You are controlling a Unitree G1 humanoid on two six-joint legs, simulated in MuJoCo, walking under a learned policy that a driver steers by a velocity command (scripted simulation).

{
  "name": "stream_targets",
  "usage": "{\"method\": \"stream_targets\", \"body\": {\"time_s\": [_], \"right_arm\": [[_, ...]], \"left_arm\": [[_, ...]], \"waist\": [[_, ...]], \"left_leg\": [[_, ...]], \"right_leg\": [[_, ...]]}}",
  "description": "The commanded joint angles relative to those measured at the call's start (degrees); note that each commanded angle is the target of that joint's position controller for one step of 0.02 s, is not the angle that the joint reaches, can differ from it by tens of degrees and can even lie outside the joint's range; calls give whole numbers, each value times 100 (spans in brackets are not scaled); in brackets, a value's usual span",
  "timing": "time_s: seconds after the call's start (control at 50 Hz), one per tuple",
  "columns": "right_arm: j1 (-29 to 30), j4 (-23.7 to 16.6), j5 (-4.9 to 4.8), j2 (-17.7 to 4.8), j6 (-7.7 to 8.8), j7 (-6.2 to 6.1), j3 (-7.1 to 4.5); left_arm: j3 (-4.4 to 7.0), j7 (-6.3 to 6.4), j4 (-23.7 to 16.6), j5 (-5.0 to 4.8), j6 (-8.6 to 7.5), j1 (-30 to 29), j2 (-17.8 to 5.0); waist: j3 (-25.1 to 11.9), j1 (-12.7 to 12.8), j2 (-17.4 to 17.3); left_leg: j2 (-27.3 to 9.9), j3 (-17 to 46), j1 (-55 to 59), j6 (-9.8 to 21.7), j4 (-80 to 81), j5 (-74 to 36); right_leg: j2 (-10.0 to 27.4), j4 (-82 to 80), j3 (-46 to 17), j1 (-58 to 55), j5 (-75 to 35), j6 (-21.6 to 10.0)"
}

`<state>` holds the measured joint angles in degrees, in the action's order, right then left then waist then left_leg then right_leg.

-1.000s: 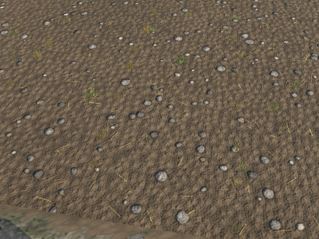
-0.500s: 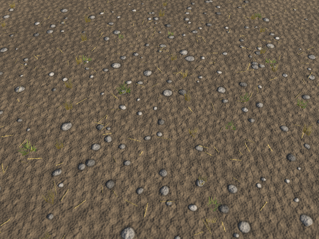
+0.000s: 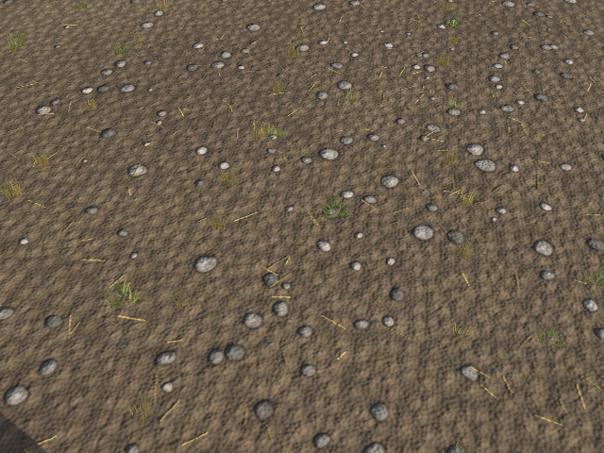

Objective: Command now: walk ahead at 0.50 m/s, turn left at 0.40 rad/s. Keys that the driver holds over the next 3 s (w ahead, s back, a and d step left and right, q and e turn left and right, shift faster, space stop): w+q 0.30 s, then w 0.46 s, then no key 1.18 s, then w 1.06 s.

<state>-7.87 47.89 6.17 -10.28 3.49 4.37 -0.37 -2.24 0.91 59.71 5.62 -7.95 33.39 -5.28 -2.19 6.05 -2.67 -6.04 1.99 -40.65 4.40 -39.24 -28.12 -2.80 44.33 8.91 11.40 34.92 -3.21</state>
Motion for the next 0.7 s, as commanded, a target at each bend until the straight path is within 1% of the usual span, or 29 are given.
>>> {"method": "stream_targets", "body": {"time_s": [0.02, 0.04, 0.06, 0.08, 0.12, 0.14, 0.16, 0.18, 0.2, 0.22, 0.24, 0.26, 0.28, 0.3, 0.32, 0.34, 0.36, 0.38, 0.42, 0.46, 0.52, 0.56, 0.58, 0.6, 0.62, 0.64, 0.66, 0.68, 0.7], "right_arm": [[901, -616, -37, -416, -58, -28, -52], [1189, -698, -33, -353, -73, -16, -4], [1853, -873, -1356, -379, -15, 53, -167], [1879, -852, -1411, -290, 6, 121, -112], [1876, -839, -1079, -56, -11, 295, -62], [1550, -722, -1030, -25, -41, 345, -49], [797, -410, -987, -168, -77, 335, -131], [-164, -87, -938, -569, -149, 242, -309], [-1346, 299, -798, -819, -223, 154, -470], [-2107, 538, -666, -1048, -252, 53, -493], [-1952, 376, -648, -1350, -131, -86, -499], [-1758, 157, -674, -1359, -202, -176, -561], [-1820, 226, -689, -1464, -250, -242, -587], [-1374, 122, -703, -1397, -168, -314, -555], [-494, -220, -684, -1203, -116, -372, -463], [40, -347, -624, -1003, -115, -394, -378], [224, -435, -583, -926, -78, -389, -352], [183, -446, -561, -947, -10, -406, -373], [-156, -302, -685, -1017, 40, -528, -432], [-630, -115, -763, -1066, 24, -562, -468], [-953, -40, -814, -1040, -6, -542, -494], [-1029, -33, -807, -1052, -41, -545, -497], [-1023, -37, -802, -1007, -47, -537, -481], [-958, -74, -760, -858, -38, -520, -437], [-1133, -162, -694, -560, 43, -496, -354], [-1457, -207, -776, -474, 179, -457, -307], [-1123, -179, -818, -930, 233, -430, -427], [-496, -335, -803, -1028, 223, -438, -457], [-251, -397, -709, -939, 180, -462, -447]], "left_arm": [[-74, -54, 95, -70, -76, 752, -524], [-71, -12, 186, -153, -54, 900, -573], [344, 131, -43, -810, 64, 126, -1300], [334, 202, -21, -792, 152, 296, -1272], [307, 215, 31, -690, 265, 698, -857], [357, 200, -41, -688, 326, 413, -875], [416, 157, -68, -644, 333, 86, -953], [453, 133, -98, -646, 338, -238, -1103], [448, 35, -117, -649, 209, -299, -895], [484, -30, -353, -554, 137, -453, -809], [360, -126, -700, -713, 38, 145, -771], [418, -110, -1099, -709, -69, -244, -1150], [402, -74, -1422, -825, -115, -661, -1145], [424, 33, -1482, -868, -157, -809, -1056], [490, 154, -1495, -776, -4, -1048, -1079], [524, 202, -1391, -609, 155, -962, -964], [523, 230, -1340, -532, 236, -890, -881], [536, 251, -1370, -483, 250, -1011, -888], [530, 196, -1520, -480, 190, -1633, -936], [521, 122, -1609, -557, 193, -2179, -918], [576, 14, -1957, -664, 184, -2938, -1124], [635, -51, -2017, -621, 116, -2969, -1254], [679, -76, -1938, -582, 91, -2689, -1300], [779, -70, -1796, -569, 68, -2045, -1494], [912, -70, -1602, -548, 46, -1056, -1944], [1028, -128, -1320, -576, 85, -195, -2244], [915, -129, -1389, -614, 78, -303, -1860], [849, -105, -1520, -585, 99, -822, -1721], [802, -111, -1633, -538, 136, -1336, -1626]], "waist": [[1288, 50, 471], [1397, 198, 417], [1641, 308, 112], [1392, 313, -77], [1199, 510, 282], [1107, 331, 508], [662, -19, 556], [181, -621, 609], [-186, -1217, 72], [-304, -1477, -699], [-1454, -1159, -1411], [-1981, -1349, -1171], [-1921, -1220, -664], [-1727, -854, 394], [-725, -430, 727], [-331, -107, 803], [-139, -6, 608], [-23, -35, 430], [-137, -289, -136], [-181, -570, -335], [128, -801, -202], [153, -723, -184], [62, -565, -217], [-254, -265, -45], [-903, -32, 976], [-1564, 80, 2545], [-1093, 148, 1789], [-412, 84, 1166], [-90, -121, 732]], "left_leg": [[-125, 95, -325, -15, 564, 194], [-170, 75, -603, -36, 964, 505], [336, 424, -531, -101, 550, 650], [353, 283, -811, -125, 640, 576], [285, 63, -565, -122, 1017, 477], [119, 97, 75, -47, 1423, 390], [103, -8, 1312, 91, 1668, 225], [247, -271, 2704, 238, 1766, 386], [503, -654, 4466, 461, 1925, -333], [-130, 153, 6061, 851, 1064, -1821], [-1001, 1334, 7667, 1662, -280, -2296], [-1149, 1886, 7522, 2003, 137, -1304], [-1370, 2706, 7032, 2211, 967, 1203], [-1587, 3338, 5895, 1924, 1637, 3593], [-1586, 3305, 4237, 1806, 1995, 3109], [-1360, 2900, 2926, 1726, 2052, 2503], [-1233, 2563, 2122, 1680, 2096, 2248], [-899, 2094, 1597, 1565, 2127, 2047], [-167, 1108, 1227, 1204, 2114, 1998], [-143, 1061, 1579, 1079, 2156, 2529], [-380, 1464, 2249, 951, 2045, 3326], [-421, 1600, 2582, 768, 1759, 3558], [-252, 1518, 2652, 647, 1464, 3413], [73, 1220, 2410, 454, 662, 3015], [727, 511, 1132, 111, -1194, 3724], [1190, 258, -403, -156, -2939, 5997], [940, 670, -1229, -85, -3550, 6076], [648, 523, -1465, -18, -3581, 5479], [386, 329, -1169, -14, -3236, 4966]], "right_leg": [[1825, -1147, -1785, 335, -1305, -922], [1844, -1043, -1821, -202, -1315, -894], [1678, -302, -1658, 243, -1497, -761], [1745, 112, -1495, -297, -1747, -738], [1684, 567, -1302, -572, -1938, -584], [1651, 902, -1155, -353, -1990, -473], [1582, 1591, -953, -55, -2554, -413], [1544, 2765, -812, 409, -3717, -402], [986, 4600, -254, 1428, -3212, -162], [264, 7108, 148, 3386, 912, 246], [617, 7121, -1062, 4694, 971, 239], [795, 6967, -1267, 4968, 816, 333], [761, 7093, -1237, 5400, 531, 393], [933, 5673, -1521, 5280, -1086, 309], [1004, 4590, -1436, 4849, -1656, 500], [1163, 3751, -1528, 4024, -1806, 746], [1273, 3055, -1538, 3435, -1718, 899], [1295, 2206, -1501, 2881, -1936, 961], [1026, 644, -1235, 1804, -3066, 838], [751, -62, -1109, 1534, -3743, 724], [615, -734, -1074, 1748, -3313, 444], [524, -1137, -989, 1522, -3006, 214], [445, -1268, -891, 1117, -2901, 83], [562, -1223, -1044, 241, -3124, -108], [1508, -1223, -2237, -1546, -3404, -653], [2493, -2278, -4822, -2826, -1928, -1439], [2499, -2590, -5253, -2775, -825, -1326], [2360, -2630, -4530, -2075, -1001, -1101], [2130, -2702, -3826, -1274, -1719, -1013]]}}
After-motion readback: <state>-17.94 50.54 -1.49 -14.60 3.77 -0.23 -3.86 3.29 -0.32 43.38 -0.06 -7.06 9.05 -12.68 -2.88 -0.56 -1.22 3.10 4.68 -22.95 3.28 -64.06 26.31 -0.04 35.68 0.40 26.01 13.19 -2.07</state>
